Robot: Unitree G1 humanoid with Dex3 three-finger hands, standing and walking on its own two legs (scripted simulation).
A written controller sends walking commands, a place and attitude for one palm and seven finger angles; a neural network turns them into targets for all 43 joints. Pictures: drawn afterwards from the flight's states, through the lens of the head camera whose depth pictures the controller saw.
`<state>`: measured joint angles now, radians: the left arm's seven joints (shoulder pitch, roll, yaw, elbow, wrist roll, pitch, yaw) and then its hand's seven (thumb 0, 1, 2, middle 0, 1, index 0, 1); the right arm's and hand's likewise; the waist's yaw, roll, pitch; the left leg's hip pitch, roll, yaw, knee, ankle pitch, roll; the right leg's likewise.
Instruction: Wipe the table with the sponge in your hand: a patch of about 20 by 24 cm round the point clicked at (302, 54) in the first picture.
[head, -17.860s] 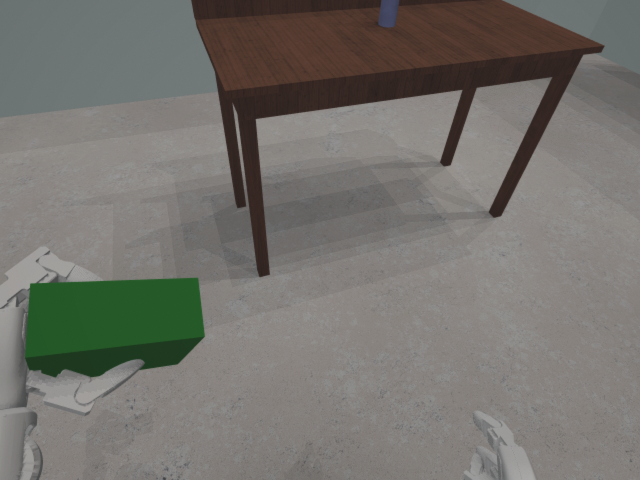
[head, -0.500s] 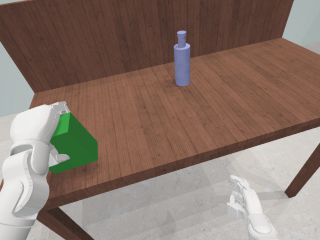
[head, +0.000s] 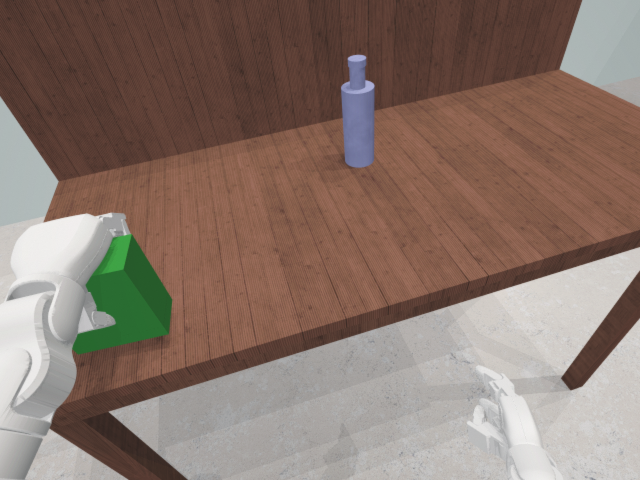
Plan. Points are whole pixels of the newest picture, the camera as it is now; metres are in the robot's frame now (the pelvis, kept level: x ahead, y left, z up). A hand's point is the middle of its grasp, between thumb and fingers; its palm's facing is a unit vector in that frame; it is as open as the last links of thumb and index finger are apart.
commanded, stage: move the sponge above the wiping area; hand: left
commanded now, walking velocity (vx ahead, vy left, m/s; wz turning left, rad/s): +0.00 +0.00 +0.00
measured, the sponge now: (112, 307) +0.26 +0.32 +0.10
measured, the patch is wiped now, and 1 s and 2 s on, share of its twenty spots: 0.00 0.00 0.00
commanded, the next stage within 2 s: lower the sponge onto the table in 1.38 s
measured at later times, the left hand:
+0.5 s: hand (84, 269) +0.28 +0.35 +0.15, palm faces +0.08 -0.02 -1.00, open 10.0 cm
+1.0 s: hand (62, 274) +0.25 +0.35 +0.17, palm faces +0.10 -0.01 -0.99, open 10.0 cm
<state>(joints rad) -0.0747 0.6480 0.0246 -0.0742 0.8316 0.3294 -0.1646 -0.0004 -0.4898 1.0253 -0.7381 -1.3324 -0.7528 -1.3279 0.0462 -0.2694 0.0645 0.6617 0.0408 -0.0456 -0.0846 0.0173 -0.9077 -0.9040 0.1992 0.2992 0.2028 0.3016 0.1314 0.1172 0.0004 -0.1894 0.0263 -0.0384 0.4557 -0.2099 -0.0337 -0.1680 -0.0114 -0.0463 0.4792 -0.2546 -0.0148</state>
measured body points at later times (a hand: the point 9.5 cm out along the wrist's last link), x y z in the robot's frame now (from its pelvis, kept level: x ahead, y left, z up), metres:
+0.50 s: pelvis +0.00 +0.02 +0.00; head -0.01 -0.02 +0.45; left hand +0.27 +0.34 +0.20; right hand +0.24 -0.18 -0.08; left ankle +0.03 +0.15 -0.74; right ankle +0.01 -0.11 -0.74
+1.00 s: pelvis +0.01 +0.02 +0.00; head +0.00 -0.02 +0.45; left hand +0.24 +0.35 +0.22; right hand +0.26 -0.17 -0.07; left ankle +0.03 +0.15 -0.74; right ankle +0.01 -0.11 -0.74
